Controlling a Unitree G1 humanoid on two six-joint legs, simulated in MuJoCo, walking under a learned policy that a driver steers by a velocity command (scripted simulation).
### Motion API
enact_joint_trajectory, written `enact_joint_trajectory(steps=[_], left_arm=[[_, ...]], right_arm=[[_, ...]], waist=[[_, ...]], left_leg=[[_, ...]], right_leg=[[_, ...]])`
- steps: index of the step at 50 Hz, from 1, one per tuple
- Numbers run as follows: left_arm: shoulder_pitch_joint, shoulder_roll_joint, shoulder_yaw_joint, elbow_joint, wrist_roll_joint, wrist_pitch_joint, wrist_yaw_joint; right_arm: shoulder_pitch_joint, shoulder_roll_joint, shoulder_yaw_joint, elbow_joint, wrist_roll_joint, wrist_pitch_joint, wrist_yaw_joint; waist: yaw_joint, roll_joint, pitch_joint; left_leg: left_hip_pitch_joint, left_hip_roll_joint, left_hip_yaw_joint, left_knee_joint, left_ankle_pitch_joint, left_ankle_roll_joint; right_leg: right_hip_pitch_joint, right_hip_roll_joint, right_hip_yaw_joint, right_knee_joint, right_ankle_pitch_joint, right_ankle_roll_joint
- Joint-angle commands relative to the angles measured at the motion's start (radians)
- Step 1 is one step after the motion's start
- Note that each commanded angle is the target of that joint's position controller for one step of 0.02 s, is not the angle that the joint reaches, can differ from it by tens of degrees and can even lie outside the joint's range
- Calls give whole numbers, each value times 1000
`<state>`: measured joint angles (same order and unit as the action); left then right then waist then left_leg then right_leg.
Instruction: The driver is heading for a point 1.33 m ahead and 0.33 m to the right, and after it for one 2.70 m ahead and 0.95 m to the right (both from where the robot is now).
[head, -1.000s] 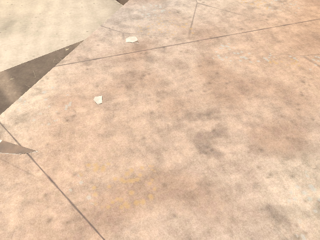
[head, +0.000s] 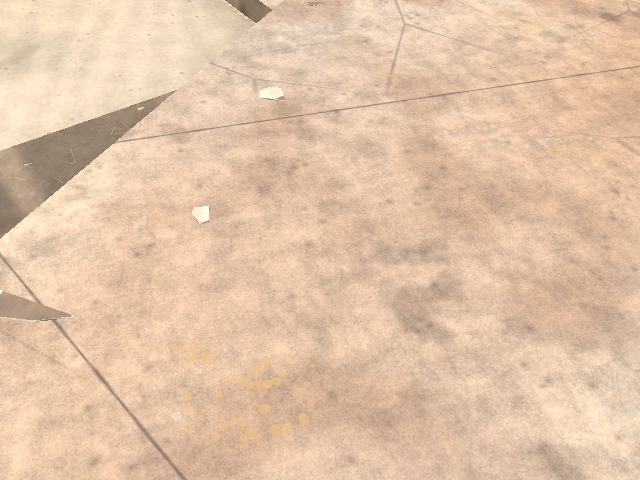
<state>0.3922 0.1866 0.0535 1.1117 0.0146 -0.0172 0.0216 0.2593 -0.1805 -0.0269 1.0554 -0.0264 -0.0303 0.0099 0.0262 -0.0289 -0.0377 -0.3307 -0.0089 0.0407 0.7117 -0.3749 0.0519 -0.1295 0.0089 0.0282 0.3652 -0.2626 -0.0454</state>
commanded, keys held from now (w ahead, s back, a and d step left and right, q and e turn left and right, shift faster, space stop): w+shift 0.32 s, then w+e+shift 0.64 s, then w+shift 0.04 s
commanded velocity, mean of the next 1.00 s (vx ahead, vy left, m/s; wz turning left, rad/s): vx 0.90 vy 0.00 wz -0.45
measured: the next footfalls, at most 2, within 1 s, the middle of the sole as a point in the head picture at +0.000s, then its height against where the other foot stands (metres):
right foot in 0.52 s outside the picture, level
left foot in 0.96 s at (345, 316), level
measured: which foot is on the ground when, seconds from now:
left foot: down 0.00-0.54, up 0.56-0.94, down 0.96-1.00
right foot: down 0.00-0.06, up 0.08-0.50, down 0.52-0.96, up 0.98-1.00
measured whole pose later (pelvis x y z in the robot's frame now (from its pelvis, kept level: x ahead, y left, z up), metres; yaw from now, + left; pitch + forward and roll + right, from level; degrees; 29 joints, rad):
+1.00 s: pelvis +0.76 -0.07 -0.04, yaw -29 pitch +3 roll +1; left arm 0.46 0.31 0.08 0.93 -0.01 -0.08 0.00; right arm -0.05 -0.22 0.01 0.64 -0.05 -0.11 -0.01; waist 0.11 -0.02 0.05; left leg -0.54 0.00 0.00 0.59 -0.09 -0.01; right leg -0.01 0.15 0.24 0.88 -0.45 -0.14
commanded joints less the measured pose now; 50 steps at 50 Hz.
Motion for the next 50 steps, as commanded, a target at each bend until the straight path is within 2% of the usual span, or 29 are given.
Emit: enact_joint_trajectory(steps=[1,2,3,4,5,6,7,8,12,16,20,23,25,26,27,28,29,31,32,33,35,39,42,45,46,47,48,49,50], left_arm=[[-174,163,39,-95,-15,-29,-1],[-193,150,41,-103,-9,-28,-2],[-220,114,33,-125,2,-35,-5],[-271,20,8,-171,14,-51,-14],[-258,3,3,-215,12,-62,-31],[-280,41,8,-229,25,-67,-46],[-293,73,14,-228,26,-72,-61],[-270,80,18,-215,31,-72,-70],[-331,68,17,-235,27,-36,-86],[-527,57,3,-321,20,-29,-87],[-595,44,-14,-361,6,-29,-91],[-501,85,-5,-352,9,-31,-72],[-182,155,24,-269,10,-36,-61],[13,199,49,-215,16,-36,-54],[82,269,77,-193,26,-30,-44],[21,312,88,-194,22,-21,-51],[-25,285,85,-196,13,-24,-51],[-69,196,66,-184,11,-39,-43],[-94,174,56,-186,10,-45,-34],[-101,158,45,-187,5,-53,-27],[-70,157,35,-189,-20,-74,-22],[11,188,38,-210,-16,-90,-26],[98,219,49,-208,-23,-84,-31],[79,258,57,-225,-29,-81,-17],[56,291,63,-236,-21,-84,-17],[-4,335,74,-253,-15,-88,-20],[-57,292,66,-279,-5,-96,-28],[-23,103,22,-312,-16,-99,-25],[84,135,10,-363,-59,-91,-18]], right_arm=[[86,-36,-20,-45,15,-31,7],[189,-37,-27,-6,18,-30,-3],[305,-59,-37,32,12,-39,-14],[428,-133,-51,43,-14,-53,-26],[360,-171,-51,23,-19,-49,-26],[247,-166,-51,-11,-14,-49,-26],[173,-148,-47,-42,-5,-62,-16],[154,-143,-45,-53,-1,-71,-11],[243,-91,-30,-22,7,-97,-16],[298,-81,-22,-19,10,-105,-12],[306,-105,-24,-8,8,-117,-22],[318,-146,-29,-1,-6,-110,-37],[291,-213,-50,-12,-20,-85,-51],[248,-235,-60,-28,-13,-81,-49],[227,-142,-42,-66,-5,-87,-31],[217,-87,-30,-135,15,-114,-5],[76,-147,-36,-193,16,-130,-9],[3,-145,-29,-222,-1,-144,-8],[-12,-127,-25,-239,-19,-128,-6],[2,-113,-21,-251,-36,-107,-1],[-42,-101,-13,-289,-52,-74,7],[-320,-96,13,-422,-34,-64,23],[-393,-98,22,-460,-13,-65,27],[-338,-153,9,-474,-5,-63,6],[-230,-208,-13,-451,2,-67,-9],[-53,-255,-35,-411,12,-69,-26],[157,-319,-60,-363,-2,-68,-50],[269,-363,-74,-336,-49,-68,-62],[183,-383,-85,-339,-51,-68,-35]], waist=[[-129,-102,135],[-168,-45,151],[-207,74,133],[-245,321,65],[-160,316,109],[-104,191,175],[-74,90,164],[-54,61,128],[-54,86,159],[-83,82,214],[-80,101,226],[-14,171,102],[130,224,-68],[230,198,-139],[194,50,-190],[92,-181,-226],[92,-74,-134],[25,125,11],[-20,141,56],[-57,115,69],[-74,92,116],[-1,30,197],[62,-13,138],[22,-38,39],[-38,-51,-49],[-149,-59,-136],[-245,-34,-238],[-214,218,-324],[-103,440,-437]], left_leg=[[215,-10,69,-195,40,19],[364,-46,114,-269,76,15],[539,-6,34,-311,18,17],[607,266,-370,-468,-291,49],[524,403,-752,-617,-560,136],[432,430,-750,-621,-564,166],[396,373,-626,-601,-434,153],[375,319,-519,-614,-328,136],[355,208,-294,-667,-44,119],[321,174,-176,-714,190,135],[399,205,1,-770,541,101],[527,233,111,-504,1338,53],[514,252,130,-70,1530,40],[371,232,137,231,1388,34],[-6,125,101,594,680,18],[-364,-63,-33,864,-27,-12],[-480,3,-148,873,77,20],[-419,86,-143,716,153,23],[-369,103,-139,670,136,2],[-333,116,-136,628,110,-23],[-346,141,-107,541,59,-67],[-246,96,-10,141,328,-109],[-160,26,15,-49,486,-82],[14,-27,-15,-198,439,-49],[154,-37,-44,-200,384,-41],[340,-11,-56,-217,335,-36],[586,84,-115,-161,184,-24],[814,374,-421,-173,4,27],[827,496,-914,-366,-110,129]], right_leg=[[-315,-180,168,-187,-365,-129],[-423,-146,134,-86,-392,-131],[-566,-88,75,123,-345,-115],[-675,16,-45,548,-267,-80],[-851,35,15,718,-183,-96],[-887,-58,45,805,-63,-98],[-856,-94,48,806,37,-82],[-795,-108,37,779,69,-60],[-782,-111,-43,739,154,-11],[-742,-86,-111,521,230,4],[-595,-38,-182,317,263,-71],[-400,79,-261,303,171,-145],[-107,141,-250,303,71,-186],[136,115,-189,214,59,-212],[411,-80,143,209,-239,-281],[530,-271,764,-28,-391,-417],[480,-252,785,-122,-336,-382],[213,-202,576,-162,-122,-319],[89,-152,488,-170,-33,-295],[4,-127,445,-176,16,-299],[-106,-88,387,-193,47,-302],[-269,0,305,-245,341,-244],[-124,-12,314,-211,633,-186],[36,-24,325,-36,931,-130],[61,-33,342,117,999,-107],[18,-18,345,319,963,-97],[-123,22,316,574,775,-92],[-388,106,203,919,-130,-87],[-536,113,132,1078,-201,-82]])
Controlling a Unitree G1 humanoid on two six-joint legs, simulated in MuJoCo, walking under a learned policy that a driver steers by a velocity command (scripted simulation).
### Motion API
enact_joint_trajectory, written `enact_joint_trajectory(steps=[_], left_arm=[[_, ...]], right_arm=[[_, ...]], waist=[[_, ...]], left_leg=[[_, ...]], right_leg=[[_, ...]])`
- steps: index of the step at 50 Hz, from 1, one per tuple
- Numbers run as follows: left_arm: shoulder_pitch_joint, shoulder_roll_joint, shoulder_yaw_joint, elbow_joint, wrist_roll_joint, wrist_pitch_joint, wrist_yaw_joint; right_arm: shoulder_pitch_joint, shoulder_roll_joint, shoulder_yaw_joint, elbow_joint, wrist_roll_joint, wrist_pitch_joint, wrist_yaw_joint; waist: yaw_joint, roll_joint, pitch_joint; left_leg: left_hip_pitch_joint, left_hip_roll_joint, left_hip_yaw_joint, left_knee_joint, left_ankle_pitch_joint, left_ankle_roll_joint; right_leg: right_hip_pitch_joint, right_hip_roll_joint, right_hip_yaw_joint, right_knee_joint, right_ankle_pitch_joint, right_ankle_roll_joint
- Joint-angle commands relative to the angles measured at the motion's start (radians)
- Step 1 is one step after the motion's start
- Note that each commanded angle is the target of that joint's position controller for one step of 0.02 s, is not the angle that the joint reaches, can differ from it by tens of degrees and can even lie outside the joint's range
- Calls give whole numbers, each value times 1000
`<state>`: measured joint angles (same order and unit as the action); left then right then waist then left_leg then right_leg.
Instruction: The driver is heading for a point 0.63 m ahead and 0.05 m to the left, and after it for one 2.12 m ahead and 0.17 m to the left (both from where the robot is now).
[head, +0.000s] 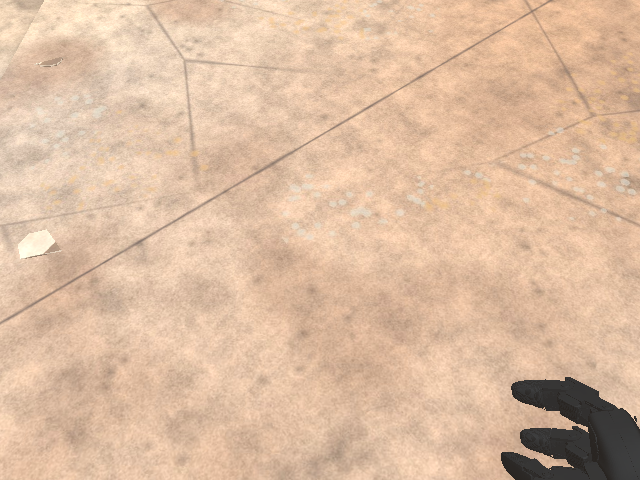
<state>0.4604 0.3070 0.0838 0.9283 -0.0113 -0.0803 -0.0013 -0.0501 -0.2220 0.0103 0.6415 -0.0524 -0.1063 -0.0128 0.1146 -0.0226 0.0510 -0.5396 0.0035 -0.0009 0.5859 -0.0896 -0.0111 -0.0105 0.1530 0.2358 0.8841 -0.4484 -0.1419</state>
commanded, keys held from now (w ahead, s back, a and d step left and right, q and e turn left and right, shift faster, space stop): w+shift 0.34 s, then w+q+shift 0.64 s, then w+shift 0.02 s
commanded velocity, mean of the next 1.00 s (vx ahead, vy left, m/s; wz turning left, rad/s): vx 1.00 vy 0.00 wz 0.25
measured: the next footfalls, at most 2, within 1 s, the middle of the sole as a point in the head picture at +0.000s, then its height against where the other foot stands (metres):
right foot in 0.40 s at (434, 428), level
left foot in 0.86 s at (390, 252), level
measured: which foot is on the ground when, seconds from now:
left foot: down 0.00-0.38, up 0.40-0.84, down 0.86-1.00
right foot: up 0.00-0.38, down 0.40-0.82, up 0.84-1.00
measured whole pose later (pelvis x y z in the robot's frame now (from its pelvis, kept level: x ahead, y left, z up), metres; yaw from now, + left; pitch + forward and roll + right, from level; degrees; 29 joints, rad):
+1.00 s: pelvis +0.92 -0.04 +0.00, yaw +19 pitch -1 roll +1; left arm 0.13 0.20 -0.02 0.70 0.06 -0.10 0.00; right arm 0.39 -0.32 -0.07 0.88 -0.02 -0.01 0.01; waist -0.04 0.01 0.04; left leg -0.29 -0.23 0.05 0.59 -0.28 0.21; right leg -0.49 -0.06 0.11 1.41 -0.36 0.03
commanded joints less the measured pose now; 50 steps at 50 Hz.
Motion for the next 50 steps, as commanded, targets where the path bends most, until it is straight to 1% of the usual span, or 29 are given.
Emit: enact_joint_trajectory(steps=[1,2,3,6,10,12,14,17,18,19,20,21,22,23,24,27,29,32,35,38,40,41,42,43,44,45,46,47,50], left_arm=[[-56,68,-16,-139,1,-11,12],[-117,64,-16,-140,23,-1,-2],[-162,46,-20,-150,36,6,-15],[-223,-19,-40,-210,55,30,-45],[-397,9,-57,-311,61,33,-65],[-478,9,-72,-346,55,25,-82],[-533,7,-80,-354,51,20,-91],[-481,48,-71,-339,63,15,-66],[-364,79,-56,-306,73,14,-52],[-149,113,-35,-235,71,15,-35],[13,191,-7,-192,87,15,-16],[-1,287,12,-196,106,8,-3],[-4,266,18,-211,78,12,-5],[-88,182,4,-193,68,5,-4],[-136,124,-8,-182,63,-6,-8],[-152,44,-27,-146,46,-34,-8],[-130,23,-30,-114,22,-52,-11],[-108,7,-34,-93,23,-64,-13],[-82,20,-39,-76,25,-64,-1],[-61,98,-31,-72,22,-60,31],[-98,162,-14,-92,30,-37,59],[-153,188,-5,-112,38,-20,64],[-228,201,3,-137,49,-2,61],[-260,141,-4,-134,48,6,34],[-245,-19,-51,-207,74,-14,22],[-183,-6,-66,-316,45,-39,13],[-233,54,-68,-311,59,-63,8],[-257,87,-59,-298,58,-66,4],[-252,57,-74,-294,91,-1,4]], right_arm=[[366,-210,-105,48,-15,10,2],[325,-138,-88,61,-8,8,10],[328,-116,-82,86,-15,6,14],[411,-81,-67,180,7,-21,25],[414,-131,-71,203,27,-41,31],[410,-155,-74,204,36,-42,33],[463,-190,-76,229,45,-43,36],[521,-270,-85,262,40,-29,25],[531,-288,-87,274,36,-14,16],[510,-296,-87,269,38,2,7],[519,-246,-74,246,36,7,7],[613,-67,-42,195,52,6,25],[591,-158,-60,175,79,5,16],[482,-187,-70,166,73,9,13],[450,-156,-61,171,65,10,20],[488,-95,-57,208,37,58,48],[409,-79,-61,180,35,84,59],[255,-53,-50,117,42,87,73],[143,-55,-36,75,44,78,88],[119,-86,-33,56,38,77,99],[289,-150,-53,99,38,87,91],[470,-197,-74,147,35,92,82],[698,-248,-105,215,36,94,64],[709,-274,-128,235,58,91,41],[602,-328,-137,227,59,99,34],[540,-380,-146,174,37,105,29],[495,-300,-138,144,29,105,21],[450,-239,-123,148,27,100,16],[396,-211,-103,143,41,51,8]], waist=[[-186,227,-345],[-180,104,-214],[-168,33,-144],[-117,94,-57],[-93,96,41],[-96,81,63],[-116,63,87],[-71,134,12],[-7,156,-69],[95,150,-179],[146,96,-286],[2,-213,-393],[24,-172,-489],[-13,-55,-268],[-44,-10,-136],[-130,-37,-52],[-141,-38,4],[-133,-47,60],[-124,-19,78],[-153,-37,41],[-256,-93,-62],[-350,-102,-137],[-454,-72,-206],[-435,88,-148],[-273,263,-73],[-206,275,-279],[-205,74,-171],[-152,-54,-44],[-51,-113,57]], left_leg=[[866,395,-741,-293,-540,184],[715,347,-588,-303,-464,182],[610,310,-488,-320,-339,173],[475,256,-309,-371,-147,166],[398,230,-107,-493,10,160],[307,180,16,-568,76,139],[312,194,58,-640,231,145],[551,231,112,-418,904,130],[570,239,108,-237,1011,117],[503,215,106,17,968,106],[288,165,84,356,638,105],[-42,11,20,740,-400,94],[-138,-13,-105,880,-350,119],[-196,46,-95,845,-207,122],[-175,82,-79,777,-149,116],[-62,136,-79,696,-116,94],[-143,150,-63,673,-94,89],[-197,128,17,565,52,88],[-156,72,127,356,176,121],[9,-27,228,156,223,165],[198,-91,237,145,132,193],[379,-111,207,154,72,220],[600,-91,112,108,0,273],[687,-45,21,7,-26,321],[749,41,-224,127,232,369],[910,211,-691,-151,-149,553],[790,255,-832,-366,-441,506],[605,235,-768,-404,-457,451],[223,110,-513,-417,-225,390]], right_leg=[[-698,-121,-98,535,114,8],[-691,-147,-114,493,177,16],[-677,-168,-120,462,182,21],[-691,-203,-103,388,150,30],[-772,-215,-125,169,279,53],[-617,-203,-224,-73,420,51],[-486,-177,-303,-175,487,28],[-409,-107,-360,-243,369,-16],[-268,-87,-339,-258,318,-32],[-24,-77,-320,-309,308,-39],[247,-224,-154,-290,147,-38],[460,-531,296,-391,-87,-35],[440,-594,570,-571,-155,-46],[267,-527,372,-584,-92,-31],[99,-489,226,-612,38,-28],[-112,-407,-31,-697,237,20],[-106,-385,-152,-733,382,59],[-122,-319,-359,-763,662,110],[-84,-276,-482,-767,885,141],[12,-309,-529,-674,1351,170],[67,-355,-516,-452,1632,179],[24,-375,-497,-232,1674,170],[-102,-374,-464,105,1529,155],[-295,-197,-469,547,607,139],[-667,-86,-370,857,-67,146],[-873,-91,-161,902,-69,160],[-920,-150,-120,776,14,141],[-872,-196,-125,657,87,146],[-669,-279,-151,413,86,203]])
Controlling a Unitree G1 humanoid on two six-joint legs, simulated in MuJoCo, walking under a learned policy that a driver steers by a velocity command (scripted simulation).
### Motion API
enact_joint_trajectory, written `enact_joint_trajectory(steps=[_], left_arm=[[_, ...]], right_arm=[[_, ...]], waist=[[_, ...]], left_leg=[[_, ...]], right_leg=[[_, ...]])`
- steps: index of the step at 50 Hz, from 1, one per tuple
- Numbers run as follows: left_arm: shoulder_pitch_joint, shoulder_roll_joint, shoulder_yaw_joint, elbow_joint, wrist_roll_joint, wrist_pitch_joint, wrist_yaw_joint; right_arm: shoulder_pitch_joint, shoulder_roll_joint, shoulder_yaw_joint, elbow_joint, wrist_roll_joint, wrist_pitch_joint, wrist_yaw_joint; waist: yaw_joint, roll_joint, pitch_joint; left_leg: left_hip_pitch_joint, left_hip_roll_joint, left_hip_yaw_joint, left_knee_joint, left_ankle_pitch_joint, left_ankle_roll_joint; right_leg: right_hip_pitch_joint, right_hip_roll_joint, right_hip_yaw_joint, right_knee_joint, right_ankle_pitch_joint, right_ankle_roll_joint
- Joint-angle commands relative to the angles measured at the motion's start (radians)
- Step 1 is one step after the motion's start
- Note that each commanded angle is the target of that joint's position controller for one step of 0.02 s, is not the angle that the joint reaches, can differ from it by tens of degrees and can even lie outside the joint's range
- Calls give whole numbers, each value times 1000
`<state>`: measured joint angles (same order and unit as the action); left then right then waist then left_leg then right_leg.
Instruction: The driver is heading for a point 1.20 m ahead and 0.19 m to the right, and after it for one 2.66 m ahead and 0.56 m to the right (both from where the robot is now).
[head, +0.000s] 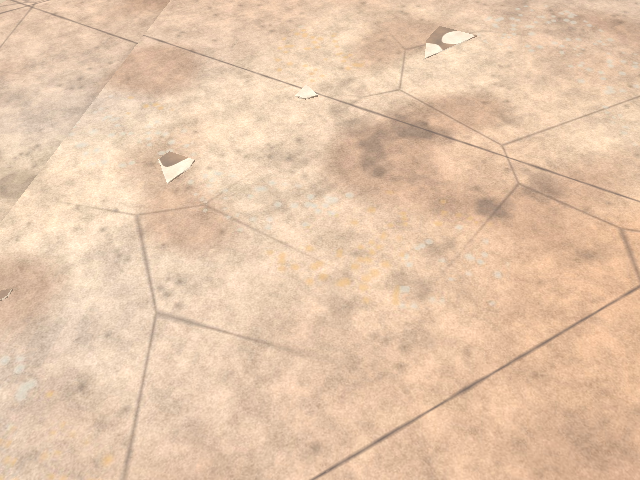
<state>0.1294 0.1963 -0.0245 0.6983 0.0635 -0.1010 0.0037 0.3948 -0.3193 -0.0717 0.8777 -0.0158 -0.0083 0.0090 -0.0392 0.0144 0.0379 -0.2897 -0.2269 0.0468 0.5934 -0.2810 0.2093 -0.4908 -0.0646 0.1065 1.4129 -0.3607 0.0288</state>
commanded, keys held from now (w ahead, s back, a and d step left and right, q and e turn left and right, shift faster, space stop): w+shift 0.40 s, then shift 0.12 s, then e+shift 0.44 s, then w+e+shift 0.04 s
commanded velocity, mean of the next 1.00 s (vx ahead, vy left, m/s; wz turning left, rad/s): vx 0.62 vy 0.00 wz -0.08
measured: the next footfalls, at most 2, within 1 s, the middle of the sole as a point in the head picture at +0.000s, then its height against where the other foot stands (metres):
right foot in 0.28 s outside the picture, level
left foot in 0.68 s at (315, 348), level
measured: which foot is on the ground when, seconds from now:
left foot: down 0.00-0.28, up 0.30-0.66, down 0.68-1.00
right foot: up 0.00-0.26, down 0.28-0.68, up 0.70-1.00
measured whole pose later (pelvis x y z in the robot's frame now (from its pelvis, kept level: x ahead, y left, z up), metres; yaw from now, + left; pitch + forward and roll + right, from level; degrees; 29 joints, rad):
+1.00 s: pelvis +0.69 -0.06 +0.02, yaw -9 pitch +0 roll +0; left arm 0.17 0.30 0.08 0.69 0.02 0.08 -0.03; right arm 0.21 -0.27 -0.03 0.74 -0.04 -0.03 -0.03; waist 0.00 -0.01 0.07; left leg -0.32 0.09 0.24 0.47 -0.15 0.04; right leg -0.57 -0.05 -0.06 0.96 -0.29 0.01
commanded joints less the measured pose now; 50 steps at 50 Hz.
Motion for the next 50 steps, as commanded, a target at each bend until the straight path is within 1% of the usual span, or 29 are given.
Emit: enact_joint_trajectory(steps=[1,5,9,11,12,13,14,15,16,17,18,19,21,23,25,27,28,30,32,33,34,35,36,37,39,40,44,48,50], left_arm=[[46,153,28,-82,15,33,-6],[-145,86,-1,-145,-24,29,-33],[-226,123,16,-161,-35,23,-29],[-151,176,41,-146,-30,17,-19],[-28,213,61,-113,-36,14,-11],[164,243,79,-59,-44,15,2],[388,293,102,-4,-32,20,22],[427,397,128,12,18,16,22],[375,349,128,16,-3,22,-3],[259,263,117,5,-11,20,-11],[227,207,106,15,-17,16,-17],[232,176,96,40,-13,13,-18],[258,130,77,89,-22,-1,-12],[283,151,76,120,-45,-23,-17],[271,173,75,135,-57,-34,-26],[269,158,69,148,-72,-33,-30],[316,165,71,168,-79,-32,-30],[345,207,83,186,-83,-25,-24],[328,239,94,180,-81,-11,-10],[297,252,98,165,-88,-2,-5],[295,238,99,139,-98,5,0],[401,120,81,107,-113,17,11],[500,150,84,109,-133,43,34],[443,204,101,119,-94,62,38],[331,176,107,95,-58,90,20],[312,160,109,87,-43,110,8],[284,112,111,39,-41,168,-7],[177,113,104,-29,-45,190,-36],[125,147,108,-59,-47,194,-58]], right_arm=[[-52,-115,-19,-96,7,-65,-10],[23,-100,-21,-72,28,-96,5],[96,-129,-28,-47,20,-99,8],[82,-168,-33,-44,8,-99,-6],[65,-196,-38,-44,-5,-95,-12],[13,-210,-41,-50,-19,-88,-15],[-43,-163,-30,-70,-30,-88,-16],[91,13,11,-118,15,-93,-7],[100,-23,24,-116,20,-101,-6],[-20,-63,19,-124,11,-95,-10],[-101,-71,24,-139,-2,-92,0],[-157,-61,26,-156,-12,-86,11],[-147,-18,42,-171,-27,-64,30],[-157,-3,51,-183,-32,-52,28],[-235,8,64,-222,-36,-60,29],[-312,41,86,-234,-27,-73,41],[-341,51,91,-236,-20,-77,45],[-338,21,85,-228,-22,-77,33],[-238,-35,65,-188,-38,-81,6],[-131,-61,54,-152,-44,-88,-7],[-39,-111,40,-128,-58,-99,-18],[20,-177,24,-149,-74,-97,-22],[9,-131,24,-181,-21,-82,-7],[-69,-75,28,-215,2,-67,-11],[-166,11,50,-208,-2,-55,-35],[-173,13,50,-200,1,-52,-47],[-220,-18,32,-204,-10,-51,-51],[-281,-34,20,-221,-20,-42,-42],[-260,-88,-1,-232,-24,-37,-27]], waist=[[101,-135,80],[-4,-43,75],[-77,12,33],[-27,58,-43],[39,83,-116],[153,86,-202],[265,60,-295],[153,-276,-410],[137,-318,-427],[120,-160,-218],[114,-29,-140],[98,9,-79],[41,-53,-17],[8,-50,28],[-3,-72,39],[24,-94,24],[47,-105,11],[42,-109,-8],[-3,-103,-51],[-58,-92,-99],[-82,-48,-170],[-46,172,-361],[-25,173,-580],[-21,61,-531],[22,51,-274],[41,82,-194],[97,99,-158],[106,144,-131],[82,170,-152]], left_leg=[[-107,300,-490,-444,28,157],[-99,203,-287,-469,337,61],[229,278,-285,-433,626,15],[363,313,-280,-290,931,-24],[399,326,-278,-147,1053,-42],[347,310,-251,63,1039,-56],[150,276,-227,361,844,-64],[-212,120,-154,776,43,-110],[-389,97,-197,870,-146,-97],[-463,184,-187,857,-39,-91],[-438,218,-174,796,15,-95],[-411,240,-173,740,17,-95],[-382,261,-177,675,-2,-116],[-390,258,-143,589,-27,-147],[-346,247,-61,386,82,-169],[-166,218,30,103,283,-172],[-90,192,43,39,386,-172],[-30,169,15,-38,453,-158],[58,146,-16,-88,429,-139],[168,173,-42,-144,495,-126],[320,294,-119,-134,783,-114],[580,645,-343,26,1451,-1],[718,787,-484,61,1600,109],[591,716,-415,-15,1363,96],[350,593,-268,-136,978,34],[229,565,-206,-189,904,18],[27,570,-77,-278,696,40],[-78,540,72,-292,354,-34],[-94,574,60,-345,-55,-67]], right_leg=[[-134,-76,-53,-220,39,42],[21,-58,-139,-672,446,3],[-1,7,-167,-869,530,-60],[80,68,-172,-904,407,-90],[185,95,-161,-893,317,-105],[367,90,-160,-904,258,-117],[627,-12,-70,-832,109,-133],[890,-305,454,-930,-191,-241],[900,-333,819,-1134,-337,-288],[741,-294,634,-1151,-334,-277],[602,-251,484,-1154,-213,-263],[497,-196,365,-1171,-107,-230],[381,-156,252,-1210,77,-216],[338,-158,134,-1217,557,-220],[294,-95,-24,-1224,909,-202],[225,7,-128,-1224,953,-160],[225,5,-108,-1222,946,-156],[298,-25,-50,-1179,941,-141],[371,-24,-6,-1014,994,-112],[364,-1,-6,-850,952,-91],[280,50,-6,-635,705,-73],[92,165,-82,-231,-110,-48],[-15,182,-32,7,-366,-50],[-45,127,-20,9,-258,-44],[-110,61,-55,-88,-155,-13],[-79,46,-62,-117,-130,2],[-8,25,-98,-173,-58,14],[101,-13,-136,-448,126,-21],[161,-4,-179,-527,103,-45]])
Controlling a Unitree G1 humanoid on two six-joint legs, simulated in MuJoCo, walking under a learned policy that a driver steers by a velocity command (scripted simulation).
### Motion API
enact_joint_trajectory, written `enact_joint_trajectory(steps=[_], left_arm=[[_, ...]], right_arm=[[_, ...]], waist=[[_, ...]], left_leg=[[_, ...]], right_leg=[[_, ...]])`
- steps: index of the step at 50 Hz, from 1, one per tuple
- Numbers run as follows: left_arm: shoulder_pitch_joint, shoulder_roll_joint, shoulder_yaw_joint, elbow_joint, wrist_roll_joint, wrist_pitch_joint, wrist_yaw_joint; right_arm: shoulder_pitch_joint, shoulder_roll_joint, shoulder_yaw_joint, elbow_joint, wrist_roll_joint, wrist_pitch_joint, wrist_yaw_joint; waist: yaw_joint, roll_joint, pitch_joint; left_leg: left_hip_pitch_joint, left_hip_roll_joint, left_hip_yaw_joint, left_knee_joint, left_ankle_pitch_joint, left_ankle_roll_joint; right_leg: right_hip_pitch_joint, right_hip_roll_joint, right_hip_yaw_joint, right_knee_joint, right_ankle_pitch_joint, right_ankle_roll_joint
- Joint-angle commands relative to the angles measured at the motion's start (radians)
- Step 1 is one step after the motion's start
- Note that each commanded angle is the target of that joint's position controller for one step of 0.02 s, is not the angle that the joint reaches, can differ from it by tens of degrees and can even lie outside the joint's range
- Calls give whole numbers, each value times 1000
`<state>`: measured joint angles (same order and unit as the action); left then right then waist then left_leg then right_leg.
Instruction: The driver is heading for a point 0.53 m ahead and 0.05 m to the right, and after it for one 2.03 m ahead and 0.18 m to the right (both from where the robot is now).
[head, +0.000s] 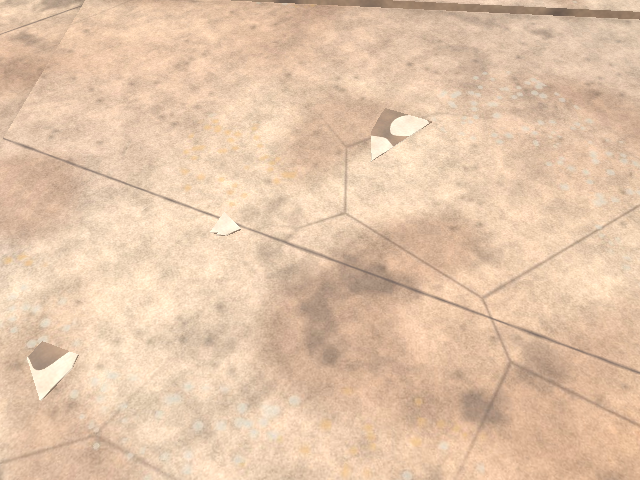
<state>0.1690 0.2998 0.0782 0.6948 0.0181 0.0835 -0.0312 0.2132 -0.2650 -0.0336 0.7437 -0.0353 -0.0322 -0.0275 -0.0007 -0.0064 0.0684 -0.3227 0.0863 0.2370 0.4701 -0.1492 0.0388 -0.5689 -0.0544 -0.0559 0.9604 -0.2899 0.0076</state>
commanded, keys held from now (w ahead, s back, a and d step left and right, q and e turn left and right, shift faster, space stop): w+e+shift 0.20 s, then w+shift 0.14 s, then w+q+shift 0.24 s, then q+shift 0.34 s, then shift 0.08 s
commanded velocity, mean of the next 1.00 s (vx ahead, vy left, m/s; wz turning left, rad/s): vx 0.60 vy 0.00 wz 0.03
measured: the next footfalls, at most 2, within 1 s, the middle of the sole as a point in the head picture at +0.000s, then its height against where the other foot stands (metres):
right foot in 0.14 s outside the picture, level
left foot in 0.60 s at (378, 444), level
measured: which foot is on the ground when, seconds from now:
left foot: down 0.00-0.12, up 0.14-0.58, down 0.60-1.00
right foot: up 0.00-0.12, down 0.14-0.62, up 0.64-1.00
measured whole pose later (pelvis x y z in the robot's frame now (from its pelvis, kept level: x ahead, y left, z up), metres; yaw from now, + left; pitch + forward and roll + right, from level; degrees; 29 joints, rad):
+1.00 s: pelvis +0.57 -0.15 -0.01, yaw +8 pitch +1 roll +1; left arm 0.02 0.27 -0.03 0.61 0.03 -0.05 0.02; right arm 0.38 -0.31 -0.09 0.79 0.00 0.01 -0.01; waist -0.10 -0.03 0.08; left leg -0.14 -0.22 -0.24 0.53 -0.37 0.11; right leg -0.57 0.02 0.11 0.57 -0.03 0.03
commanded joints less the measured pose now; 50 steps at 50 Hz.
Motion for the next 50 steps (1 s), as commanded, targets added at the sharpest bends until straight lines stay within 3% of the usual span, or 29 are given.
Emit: enact_joint_trajectory(steps=[1,3,4,5,6,7,8,9,11,13,16,19,22,24,26,28,29,30,31,32,33,34,35,37,39,41,45,48,50], left_arm=[[64,70,13,-71,-2,11,-35],[43,100,23,-86,-6,9,-55],[60,95,24,-80,-9,5,-61],[120,82,23,-53,-12,-1,-61],[252,82,28,17,-15,-13,-49],[371,122,36,68,-4,-30,-24],[287,182,23,-5,-4,-50,-7],[228,201,33,-36,-3,-51,19],[168,197,35,-52,3,-67,35],[180,143,18,-44,-4,-104,31],[283,114,10,12,-16,-142,19],[325,125,12,38,-17,-158,19],[362,112,3,68,-5,-172,19],[372,111,-2,97,3,-179,28],[332,121,-6,116,13,-184,36],[330,154,-3,128,25,-184,51],[311,176,3,127,39,-174,59],[266,189,8,118,40,-162,65],[258,166,-2,90,18,-167,65],[249,79,-16,33,-17,-187,45],[204,105,-26,2,-1,-203,45],[140,105,-35,-19,-1,-213,43],[124,93,-46,-29,7,-220,42],[79,82,-51,-54,37,-183,41],[90,70,-58,-71,44,-143,41],[43,47,-70,-100,34,-130,40],[-86,36,-82,-134,11,-116,41],[-105,58,-81,-132,7,-129,49],[-17,89,-69,-96,15,-153,61]], right_arm=[[-70,-172,-51,-103,-5,-7,12],[-57,-214,-69,-108,-7,9,13],[-65,-223,-74,-111,-6,17,16],[-79,-217,-75,-113,-4,27,20],[-98,-176,-70,-112,-12,40,26],[-135,-86,-47,-119,-11,52,41],[-175,5,-13,-191,-10,51,44],[-286,-48,-17,-260,-18,25,51],[-193,-138,-40,-205,-20,-9,59],[-114,-143,-44,-142,-28,-3,67],[-163,-100,-35,-137,-13,15,78],[-227,-79,-25,-140,-3,13,86],[-335,-77,-19,-170,9,9,97],[-359,-74,-15,-187,9,7,105],[-320,-68,-10,-184,12,6,101],[-206,-93,-19,-154,14,7,86],[-50,-121,-31,-111,16,6,78],[181,-145,-45,-35,12,0,69],[324,-211,-71,7,-7,-4,57],[331,-330,-112,7,0,5,54],[230,-304,-109,-10,26,-1,59],[205,-274,-104,-10,35,-5,50],[182,-212,-88,1,33,-6,43],[133,-145,-64,7,39,-11,32],[126,-176,-66,3,41,-23,40],[103,-210,-74,-2,32,-22,42],[133,-191,-82,-3,45,19,30],[154,-189,-89,-17,32,43,17],[127,-189,-89,-31,26,38,8]], waist=[[34,202,-182],[24,181,-159],[34,152,-140],[66,94,-121],[114,-41,-82],[170,-311,19],[114,-328,89],[122,-211,112],[47,-142,59],[37,-112,-5],[60,-37,-5],[87,-60,-1],[124,-86,57],[115,-83,91],[71,-72,76],[8,-121,-38],[-66,-152,-124],[-172,-136,-210],[-219,-46,-279],[-156,339,-353],[-112,177,-382],[-99,70,-282],[-48,-41,-168],[12,-79,-56],[46,-50,-57],[58,-19,-75],[-11,70,-146],[-44,85,-149],[-2,85,-145]], left_leg=[[-64,278,-147,-255,-372,85],[-62,309,-163,-291,-594,47],[-68,313,-148,-275,-644,27],[-103,287,-102,-199,-688,0],[-176,215,-27,23,-689,-28],[-374,88,56,485,-634,-59],[-706,-53,-109,702,-512,-98],[-774,-15,-245,713,-332,-105],[-670,14,-261,633,-122,-114],[-538,15,-236,575,-25,-116],[-538,-1,-218,470,44,-98],[-544,-16,-188,360,114,-75],[-532,-22,-146,254,145,-34],[-513,-32,-137,202,130,14],[-389,-88,-106,146,82,75],[-185,-183,-43,178,8,120],[-49,-221,-43,198,-44,140],[168,-239,-57,145,-41,159],[454,-143,-244,101,-146,208],[712,160,-917,-45,-94,398],[718,190,-1063,-116,169,425],[607,186,-921,-94,320,407],[432,147,-804,-113,457,361],[197,58,-646,-153,632,304],[81,15,-573,-160,809,286],[-10,-53,-512,-142,902,253],[-12,-162,-492,-44,750,91],[80,-143,-593,29,570,47],[142,-132,-625,157,527,25]], right_leg=[[259,-4,-40,-107,-20,-36],[303,13,-89,-172,-126,-67],[340,21,-115,-220,-152,-85],[416,37,-133,-293,-151,-106],[513,63,-98,-382,-197,-135],[544,-62,186,-555,-395,-197],[511,-225,707,-714,-634,-291],[464,-278,812,-876,-674,-325],[480,-214,632,-853,-470,-300],[492,-126,475,-853,-254,-262],[585,-102,395,-859,-54,-248],[655,-92,313,-861,52,-223],[678,-119,246,-916,128,-208],[716,-150,185,-941,276,-193],[725,-148,72,-892,635,-156],[755,-161,7,-698,1259,-118],[759,-169,-13,-506,1436,-105],[686,-148,-50,-215,1442,-85],[410,-85,-56,117,1162,-61],[-24,203,-10,647,104,29],[-157,174,180,733,-78,0],[-171,109,206,690,-60,-1],[-136,64,183,566,-48,-11],[-68,23,161,416,-63,15],[6,12,132,249,-86,41],[81,43,80,66,-22,52],[208,120,46,-212,254,38],[231,130,90,-359,287,31],[300,111,127,-494,334,-3]])
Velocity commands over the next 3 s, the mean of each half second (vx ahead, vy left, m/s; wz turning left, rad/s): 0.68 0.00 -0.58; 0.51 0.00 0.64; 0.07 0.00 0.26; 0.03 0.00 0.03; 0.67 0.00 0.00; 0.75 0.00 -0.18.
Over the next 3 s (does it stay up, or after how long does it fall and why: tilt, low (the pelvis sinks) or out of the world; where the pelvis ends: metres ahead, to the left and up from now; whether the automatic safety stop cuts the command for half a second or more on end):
stays up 1.24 -0.04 0.01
